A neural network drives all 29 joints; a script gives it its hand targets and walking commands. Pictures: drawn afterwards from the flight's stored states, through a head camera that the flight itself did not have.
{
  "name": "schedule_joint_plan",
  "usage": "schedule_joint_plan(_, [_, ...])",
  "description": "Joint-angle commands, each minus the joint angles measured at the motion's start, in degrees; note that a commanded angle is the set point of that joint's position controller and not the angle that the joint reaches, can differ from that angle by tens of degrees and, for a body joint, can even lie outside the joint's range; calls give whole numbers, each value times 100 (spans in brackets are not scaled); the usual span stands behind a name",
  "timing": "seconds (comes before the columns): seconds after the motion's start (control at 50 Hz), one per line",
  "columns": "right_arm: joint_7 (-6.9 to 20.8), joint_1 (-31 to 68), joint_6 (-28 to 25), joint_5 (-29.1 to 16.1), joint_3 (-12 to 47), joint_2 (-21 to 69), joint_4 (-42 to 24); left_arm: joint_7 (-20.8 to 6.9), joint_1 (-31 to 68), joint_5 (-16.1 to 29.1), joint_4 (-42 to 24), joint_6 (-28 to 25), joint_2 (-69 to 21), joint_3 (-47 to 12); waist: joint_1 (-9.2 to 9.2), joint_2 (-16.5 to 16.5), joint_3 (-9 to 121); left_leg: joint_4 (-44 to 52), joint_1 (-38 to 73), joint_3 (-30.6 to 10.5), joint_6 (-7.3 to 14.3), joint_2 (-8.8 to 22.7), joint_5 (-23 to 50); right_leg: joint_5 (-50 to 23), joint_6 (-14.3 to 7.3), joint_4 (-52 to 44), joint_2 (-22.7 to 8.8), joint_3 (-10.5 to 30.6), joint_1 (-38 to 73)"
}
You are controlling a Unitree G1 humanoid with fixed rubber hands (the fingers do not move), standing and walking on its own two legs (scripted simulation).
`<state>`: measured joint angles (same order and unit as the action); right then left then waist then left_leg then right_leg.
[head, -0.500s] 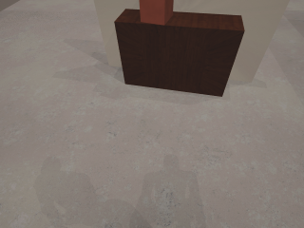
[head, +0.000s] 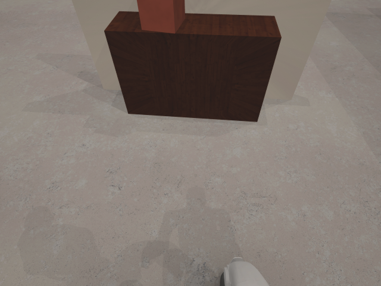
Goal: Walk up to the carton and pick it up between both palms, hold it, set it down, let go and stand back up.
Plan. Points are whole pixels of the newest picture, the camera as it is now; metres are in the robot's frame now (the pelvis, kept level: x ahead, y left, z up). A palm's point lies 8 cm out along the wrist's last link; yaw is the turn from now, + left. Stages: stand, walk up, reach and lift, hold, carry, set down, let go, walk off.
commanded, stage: walk up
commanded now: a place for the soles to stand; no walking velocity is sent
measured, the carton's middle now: (162, 0) +1.50 +0.07 +0.00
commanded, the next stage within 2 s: none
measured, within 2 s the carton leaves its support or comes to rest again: neither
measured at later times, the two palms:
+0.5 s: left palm (76, 267) +0.23 +0.30 -0.16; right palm (276, 190) +0.36 -0.24 -0.10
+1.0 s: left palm (124, 128) +0.66 +0.22 -0.12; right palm (267, 166) +0.48 -0.25 -0.15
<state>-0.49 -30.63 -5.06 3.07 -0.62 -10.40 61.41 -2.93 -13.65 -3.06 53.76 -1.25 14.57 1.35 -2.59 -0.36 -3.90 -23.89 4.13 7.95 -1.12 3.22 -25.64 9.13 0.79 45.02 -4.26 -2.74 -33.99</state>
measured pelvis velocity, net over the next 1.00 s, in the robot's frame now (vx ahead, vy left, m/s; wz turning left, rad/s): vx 0.53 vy -0.01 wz -0.01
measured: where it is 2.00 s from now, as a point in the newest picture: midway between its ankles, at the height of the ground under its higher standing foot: (185, 158)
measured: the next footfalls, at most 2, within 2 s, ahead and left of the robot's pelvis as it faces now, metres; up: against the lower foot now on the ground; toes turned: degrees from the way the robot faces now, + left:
right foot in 0.08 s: +0.24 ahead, -0.14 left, +0.00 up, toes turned -6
left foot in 0.48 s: +0.39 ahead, +0.16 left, +0.00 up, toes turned +6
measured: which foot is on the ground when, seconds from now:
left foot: down 0.00-0.10, up 0.12-0.46, down 0.48-0.92, up 0.94-1.00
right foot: up 0.00-0.06, down 0.08-0.48, up 0.50-0.88, down 0.90-1.00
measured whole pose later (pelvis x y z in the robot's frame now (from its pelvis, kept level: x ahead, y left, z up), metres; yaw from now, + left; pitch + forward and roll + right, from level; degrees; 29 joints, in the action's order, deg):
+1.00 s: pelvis +0.53 -0.01 -0.02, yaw +0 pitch -3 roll +0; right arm 0.6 -29.0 -0.5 1.7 0.7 -14.5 49.1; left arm -0.3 -12.4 -1.2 42.5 -2.8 11.0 -0.3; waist -2.6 1.9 -4.7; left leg -69.4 -16.4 -0.2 0.8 3.8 -28.5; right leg 14.7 -4.2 43.5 0.0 -6.5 -26.0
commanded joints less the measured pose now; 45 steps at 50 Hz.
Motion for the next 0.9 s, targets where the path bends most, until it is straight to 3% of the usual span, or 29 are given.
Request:
schedule_joint_plan(0.0, [-1, -38, 8, 44, -166, -1199, -345, 49, -101, -75, -517, -174, 98, 46, 341, 916, -462, 290, -1420, -407, 1022, 1077, 1693, -316, -243, -745, 334, -552, 1521])
schedule_joint_plan(0.02, [1, 20, 68, 55, -145, -1235, -404, 108, -728, -129, -408, -172, 246, 139, 658, 791, -103, -570, -1561, -439, 923, 1002, 1988, -295, -341, -974, 328, -384, 2375])
schedule_joint_plan(0.04, [33, -227, 124, 7, -82, -1025, -456, 202, -1540, -169, -162, -201, 571, 283, 883, 80, 378, -1894, -1952, -144, 802, 696, 2048, 17, -411, -968, 494, -440, 3414])
schedule_joint_plan(0.06, [63, -671, 181, -12, 31, -766, -443, 263, -2321, -163, -67, -221, 1041, 447, 1085, -864, 1261, -3667, -2482, 14, 601, 292, 1183, 1065, -566, -962, -220, 745, 4588])
schedule_joint_plan(0.08, [92, -785, 214, -127, 125, -526, -769, 343, -2465, -68, -290, -189, 1450, 524, 1067, -1638, 1402, -5116, -3591, -286, 334, -334, -997, 2338, -1086, -2000, -1597, 3450, 4854])
schedule_joint_plan(0.1, [81, -458, 286, -234, -11, -929, -1060, 425, -2135, 238, -481, -116, 1553, 588, 1085, -1056, 1374, -5811, -3875, -880, 311, -237, -734, 4137, -1590, -3160, -2109, 4865, 4184])
schedule_joint_plan(0.12, [145, 139, 266, -235, -68, -1154, -1288, 484, -1592, 342, -679, -74, 1475, 513, 983, -652, 802, -5900, -4281, -1125, 296, 35, -341, 4650, -1544, -3550, -2052, 4649, 3678])
schedule_joint_plan(0.14, [175, 399, 206, -209, -56, -1023, -1403, 499, -1254, 268, -722, -73, 1338, 454, 885, -482, 277, -5933, -4440, -1020, 293, 134, -339, 4170, -1553, -3488, -1996, 4030, 3171])
schedule_joint_plan(0.16, [177, 556, 188, -125, -60, -934, -1466, 520, -1033, 198, -734, -109, 1194, 418, 821, -407, 4, -5804, -4558, -1069, 272, 284, -454, 3627, -1681, -3325, -2051, 3618, 2851])
schedule_joint_plan(0.18, [201, 473, 191, -75, -26, -897, -1496, 504, -1003, 125, -702, -182, 989, 357, 636, -522, -34, -5404, -4325, -1222, 255, 400, -454, 3148, -1579, -3235, -1894, 3130, 2474])
schedule_joint_plan(0.24, [292, 232, 268, -85, -78, -700, -1530, 414, -730, 121, -531, -392, 806, 233, 174, -304, -430, -4314, -3391, -1226, 207, 569, -321, 3152, -1427, -3446, -1738, 1927, 907])
schedule_joint_plan(0.38, [393, 54, 248, -111, -211, -706, -1635, 276, -10, -46, -488, -319, 1076, 259, -361, -645, -519, -2125, -1745, -323, 60, 248, 1313, 3656, -1046, -2844, -1055, 273, 39])
schedule_joint_plan(0.42, [290, -271, 227, -58, -320, -920, -1499, 200, -272, -90, -407, -186, 946, 240, -443, 140, -249, -1784, -893, -6, 99, -115, 983, 4155, -848, -1717, -759, 25, -172])
schedule_joint_plan(0.44, [203, -544, 195, -64, -444, -1081, -1464, 169, -566, -115, -311, -114, 707, 98, -453, 901, -384, -1542, -507, -87, 164, -310, 382, 4115, -739, -361, -421, -313, -482])
schedule_joint_plan(0.46, [114, -749, 156, -63, -495, -1362, -1591, 84, -758, -62, -467, -90, 260, -91, -498, 2112, -385, -309, -774, -2246, 407, 889, -1554, 3191, -470, 1918, 207, -628, -779])
schedule_joint_plan(0.48, [0, -839, 137, -165, -470, -1663, -1770, 35, -952, -48, -767, -60, 160, -180, -327, 1911, -425, 1168, -931, -5051, 705, 1992, -2428, 2932, -252, 2808, 440, 208, -1300])
schedule_joint_plan(0.5, [-86, -644, 162, -324, -475, -1827, -1827, 41, -746, 31, -906, -25, 513, -84, -246, 968, -569, 1941, -1317, -5975, 998, 2408, -3396, 2580, -193, 3210, 225, 585, -1402])
schedule_joint_plan(0.52, [-112, -241, 143, -421, -459, -1904, -1892, 42, -527, 21, -988, -47, 621, -69, -96, 738, -724, 1955, -1347, -5732, 1058, 2360, -3368, 2093, -118, 3372, -14, 680, -1582])
schedule_joint_plan(0.54, [-117, 150, 108, -318, -440, -1922, -1964, 62, -569, 50, -960, -99, 634, -78, 41, 972, -698, 1563, -1133, -4993, 1161, 2177, -2799, 1750, -91, 3301, -132, 600, -1737])
schedule_joint_plan(0.56, [-107, 256, 60, -297, -390, -1721, -1906, 73, -570, 34, -946, -127, 674, -88, 45, 849, -776, 1454, -1291, -4251, 1064, 2007, -2148, 1539, -19, 2911, -258, 541, -1557])
schedule_joint_plan(0.6, [-35, 244, -44, -157, -251, -1287, -1736, 62, -861, 12, -770, -151, 621, -27, 158, 1137, -460, 1161, -1374, -2863, 968, 1565, -437, 1223, -5, 2258, -214, 566, -801])
schedule_joint_plan(0.62, [-11, 115, -90, -115, -201, -1115, -1645, 31, -718, 6, -797, -145, 570, -25, 144, 799, -346, 1046, -1455, -2473, 1075, 1482, 372, 1094, 7, 2098, -171, 500, -615])
schedule_joint_plan(0.66, [18, -80, -138, -127, -162, -1094, -1534, -3, -423, -17, -966, -139, 358, -91, 125, 753, -227, 729, -1108, -1875, 1197, 1310, 2037, 812, 19, 1657, -32, 247, -667])
schedule_joint_plan(0.7, [32, -27, -132, -124, -162, -1047, -1470, -28, 64, 21, -1209, -178, 65, -158, 42, 897, -192, 469, -1113, -1121, 1164, 997, 2937, 369, -11, 622, 76, -53, -389])
schedule_joint_plan(0.72, [47, 73, -121, -66, -138, -1051, -1438, -62, 254, 44, -1242, -197, 59, -176, 49, 815, -236, 376, -1269, -762, 1110, 760, 2841, -58, -42, 58, 201, -240, -66])
schedule_joint_plan(0.76, [80, -61, -92, -24, -149, -1106, -1466, -49, 393, 23, -1341, -243, 14, -163, -21, 738, -159, 294, -1507, -715, 1063, 817, 2629, -640, -117, -638, 410, -502, 790])
schedule_joint_plan(0.82, [68, -234, 36, -25, -110, -1227, -1370, 27, -265, -27, -1205, -221, 140, -27, 301, 742, 91, -154, -1913, -852, 957, 1036, 1848, -605, -328, -883, 483, -484, 2111])
schedule_joint_plan(0.86, [76, -428, 147, -15, -24, -1059, -1394, 171, -1486, -132, -930, -247, 613, 193, 799, -6, 716, -2256, -2217, -466, 709, 620, 1602, -26, -508, -1033, 207, 53, 3518])
schedule_joint_plan(0.88, [88, -823, 197, -126, 73, -756, -1486, 255, -1863, -144, -1027, -254, 1080, 289, 899, -970, 1267, -3993, -2775, -204, 401, 95, 322, 823, -765, -1502, -1147, 2099, 4051])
